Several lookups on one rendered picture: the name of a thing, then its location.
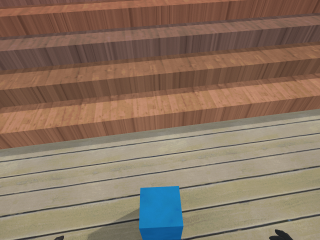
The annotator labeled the right robot hand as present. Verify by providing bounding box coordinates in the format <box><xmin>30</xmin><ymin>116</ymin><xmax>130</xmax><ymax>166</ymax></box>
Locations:
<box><xmin>269</xmin><ymin>229</ymin><xmax>293</xmax><ymax>240</ymax></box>

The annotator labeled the carton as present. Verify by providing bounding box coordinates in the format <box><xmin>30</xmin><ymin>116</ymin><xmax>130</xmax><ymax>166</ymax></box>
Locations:
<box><xmin>139</xmin><ymin>186</ymin><xmax>184</xmax><ymax>240</ymax></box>

